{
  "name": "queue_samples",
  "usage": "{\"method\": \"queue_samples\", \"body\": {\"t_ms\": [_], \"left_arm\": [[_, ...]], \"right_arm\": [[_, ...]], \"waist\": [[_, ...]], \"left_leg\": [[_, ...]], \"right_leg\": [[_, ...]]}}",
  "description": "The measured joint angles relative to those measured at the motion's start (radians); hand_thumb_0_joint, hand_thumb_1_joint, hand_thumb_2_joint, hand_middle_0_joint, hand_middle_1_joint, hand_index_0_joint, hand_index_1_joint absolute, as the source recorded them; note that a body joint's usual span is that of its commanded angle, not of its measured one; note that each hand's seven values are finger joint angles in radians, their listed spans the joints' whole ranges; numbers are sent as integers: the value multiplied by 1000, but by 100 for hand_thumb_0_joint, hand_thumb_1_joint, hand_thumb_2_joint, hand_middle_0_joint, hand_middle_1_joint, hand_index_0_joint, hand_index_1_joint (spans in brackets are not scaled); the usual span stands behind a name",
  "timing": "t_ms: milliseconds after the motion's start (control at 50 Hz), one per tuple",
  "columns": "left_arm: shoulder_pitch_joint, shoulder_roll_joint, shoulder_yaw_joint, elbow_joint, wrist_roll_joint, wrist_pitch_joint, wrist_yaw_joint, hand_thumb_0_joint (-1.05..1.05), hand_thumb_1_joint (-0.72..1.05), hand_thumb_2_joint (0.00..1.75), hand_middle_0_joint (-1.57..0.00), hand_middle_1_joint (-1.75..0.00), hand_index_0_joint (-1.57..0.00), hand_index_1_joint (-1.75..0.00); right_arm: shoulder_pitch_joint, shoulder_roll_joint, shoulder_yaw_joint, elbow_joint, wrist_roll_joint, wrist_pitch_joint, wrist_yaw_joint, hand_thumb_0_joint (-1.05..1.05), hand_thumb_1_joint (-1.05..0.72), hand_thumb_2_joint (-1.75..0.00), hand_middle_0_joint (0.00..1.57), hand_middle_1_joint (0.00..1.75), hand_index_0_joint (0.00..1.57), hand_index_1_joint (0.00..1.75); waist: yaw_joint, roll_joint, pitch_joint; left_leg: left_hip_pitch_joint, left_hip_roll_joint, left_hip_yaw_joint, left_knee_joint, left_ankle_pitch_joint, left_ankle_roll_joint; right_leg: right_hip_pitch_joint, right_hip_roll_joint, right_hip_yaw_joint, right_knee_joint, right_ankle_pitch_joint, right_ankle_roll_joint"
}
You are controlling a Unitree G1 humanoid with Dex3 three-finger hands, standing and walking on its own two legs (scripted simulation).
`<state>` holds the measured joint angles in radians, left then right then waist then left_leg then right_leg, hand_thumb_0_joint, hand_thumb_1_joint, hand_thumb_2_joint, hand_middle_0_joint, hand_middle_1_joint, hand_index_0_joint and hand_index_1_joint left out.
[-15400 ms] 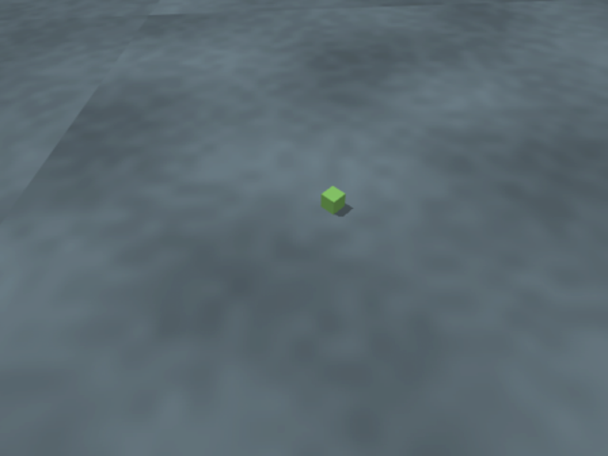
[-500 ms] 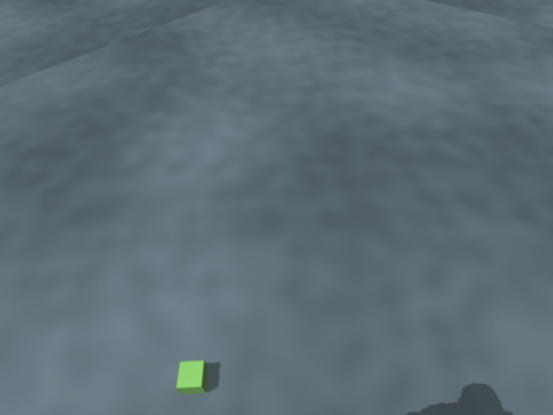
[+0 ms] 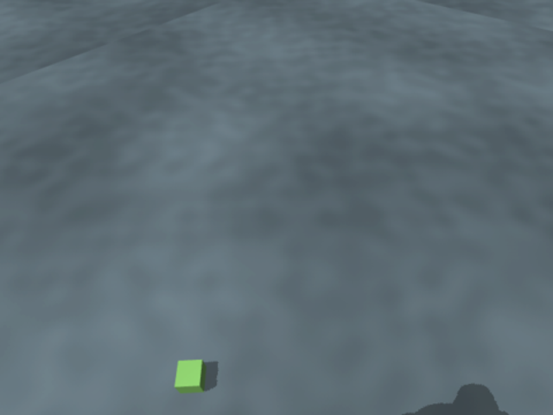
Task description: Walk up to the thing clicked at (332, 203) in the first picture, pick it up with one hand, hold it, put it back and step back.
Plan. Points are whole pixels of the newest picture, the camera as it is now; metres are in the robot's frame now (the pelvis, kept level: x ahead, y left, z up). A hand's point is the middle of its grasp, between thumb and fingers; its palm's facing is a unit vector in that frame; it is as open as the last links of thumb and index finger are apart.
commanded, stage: walk up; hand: left
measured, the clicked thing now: (191, 376) +0.40 +0.32 -0.74
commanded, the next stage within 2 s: none
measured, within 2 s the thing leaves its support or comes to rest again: neither
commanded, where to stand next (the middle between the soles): +0.04 -0.01 m, yaw +2 degrees
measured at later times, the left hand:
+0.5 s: hand out of the picture +0.00 +0.24 -0.14, palm faces +0.00 -0.85 -0.53, open 7.4 cm
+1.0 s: hand out of the picture +0.03 +0.32 -0.20, palm faces +0.01 -0.93 -0.36, open 7.4 cm
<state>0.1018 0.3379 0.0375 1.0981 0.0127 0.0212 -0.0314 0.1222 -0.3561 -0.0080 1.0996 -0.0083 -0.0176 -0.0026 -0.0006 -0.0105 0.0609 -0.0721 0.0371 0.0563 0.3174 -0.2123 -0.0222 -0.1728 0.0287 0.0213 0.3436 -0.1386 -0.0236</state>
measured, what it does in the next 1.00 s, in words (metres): steps on the spot: right foot, then left foot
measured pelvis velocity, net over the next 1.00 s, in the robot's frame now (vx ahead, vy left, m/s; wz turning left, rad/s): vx -0.03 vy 0.03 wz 0.03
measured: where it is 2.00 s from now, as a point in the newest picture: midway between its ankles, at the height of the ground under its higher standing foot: outside the picture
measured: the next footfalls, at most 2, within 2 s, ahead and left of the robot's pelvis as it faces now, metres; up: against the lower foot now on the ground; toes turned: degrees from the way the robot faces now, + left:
right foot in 0.28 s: +0.00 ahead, -0.19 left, +0.00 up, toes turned +1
left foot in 0.74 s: +0.05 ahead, +0.18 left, +0.00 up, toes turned +1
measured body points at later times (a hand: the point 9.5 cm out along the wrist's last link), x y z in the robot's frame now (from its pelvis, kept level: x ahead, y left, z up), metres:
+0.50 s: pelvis -0.02 -0.05 -0.02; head +0.01 -0.10 +0.42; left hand +0.00 +0.29 -0.11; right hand +0.07 -0.39 -0.16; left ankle +0.00 +0.11 -0.67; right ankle -0.04 -0.19 -0.75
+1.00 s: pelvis -0.03 +0.03 -0.03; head +0.02 +0.09 +0.41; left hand +0.03 +0.37 -0.17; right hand +0.08 -0.27 -0.12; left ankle +0.01 +0.18 -0.75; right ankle -0.04 -0.13 -0.66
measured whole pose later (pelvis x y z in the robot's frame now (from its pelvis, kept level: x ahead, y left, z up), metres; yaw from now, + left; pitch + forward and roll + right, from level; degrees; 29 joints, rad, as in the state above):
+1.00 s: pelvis -0.03 +0.03 -0.03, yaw +2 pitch -3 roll -1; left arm 0.20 0.47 0.08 0.82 0.04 0.08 -0.01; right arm 0.20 -0.33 -0.03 0.83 0.00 -0.04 -0.03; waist 0.03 -0.10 0.18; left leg -0.36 0.03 -0.05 0.74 -0.32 -0.02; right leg -0.51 0.05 0.15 1.30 -0.48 -0.02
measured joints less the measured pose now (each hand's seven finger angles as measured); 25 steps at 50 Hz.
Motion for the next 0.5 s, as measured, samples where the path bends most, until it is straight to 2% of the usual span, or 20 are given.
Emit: {"method": "queue_samples", "body": {"t_ms": [100,160,200,220,260,280,300,340,380,440,500], "left_arm": [[-32,50,37,-98,12,48,-15,0,90,90,-21,-30,-21,-30],[-34,71,55,-145,15,84,-23,0,90,90,-20,-30,-20,-30],[-24,77,60,-173,13,93,-27,0,90,90,-20,-30,-20,-29],[-16,79,61,-180,10,89,-28,0,90,90,-20,-30,-20,-29],[8,82,56,-177,0,60,-25,0,90,90,-20,-30,-20,-29],[28,84,53,-173,-3,34,-20,0,90,90,-20,-30,-20,-29],[44,70,53,-164,-3,6,-6,0,90,90,-20,-30,-20,-29],[93,37,39,-160,7,-30,26,0,90,90,-20,-30,-20,-30],[148,16,24,-157,13,-44,52,0,90,90,-21,-30,-21,-30],[201,9,19,-155,13,-49,77,0,90,90,-21,-30,-21,-30],[230,28,27,-173,9,-60,96,1,89,90,-21,-30,-21,-30]], "right_arm": [[-11,5,-19,-59,7,9,-31,1,-90,-90,21,30,20,30],[-1,-4,-37,-103,-3,12,-47,1,-90,-90,21,30,20,30],[7,-18,-45,-126,-9,12,-56,1,-90,-90,21,30,21,30],[11,-27,-48,-134,-14,12,-56,1,-90,-90,21,30,21,30],[14,-47,-49,-147,-23,15,-43,1,-90,-90,21,30,20,30],[13,-57,-48,-156,-28,25,-30,1,-90,-90,21,30,20,30],[4,-74,-51,-166,-37,42,-16,1,-90,-90,21,30,20,30],[8,-96,-63,-200,-57,84,3,1,-90,-90,21,30,20,30],[27,-106,-71,-225,-66,114,22,1,-91,-90,20,30,20,30],[44,-119,-84,-247,-59,126,46,1,-91,-90,20,30,20,30],[62,-121,-97,-266,-62,135,60,1,-91,-90,20,30,20,30]], "waist": [[6,-41,75],[2,-37,103],[5,-21,108],[8,-14,107],[14,-4,96],[16,-1,87],[11,32,96],[-4,80,99],[3,98,70],[-2,125,60],[1,140,66]], "left_leg": [[-79,-3,2,113,-33,1],[-118,19,-9,167,-48,-3],[-143,45,-16,195,-56,-8],[-155,58,-17,209,-61,-13],[-179,79,-16,257,-87,-24],[-202,89,-14,314,-120,-9],[-229,103,-48,403,-188,16],[-292,55,-138,603,-295,31],[-353,1,-157,738,-323,32],[-416,-38,-182,823,-267,24],[-459,-54,-218,860,-211,17]], "right_leg": [[-111,-4,1,186,-71,-8],[-189,14,20,455,-290,1],[-209,16,37,564,-356,0],[-200,5,44,562,-367,-3],[-131,-33,44,399,-309,-4],[-88,-45,45,293,-230,19],[-76,-22,33,288,-209,37],[-65,4,15,314,-229,39],[-59,1,24,302,-231,33],[-30,-12,18,264,-217,35],[-27,-26,10,272,-226,40]]}}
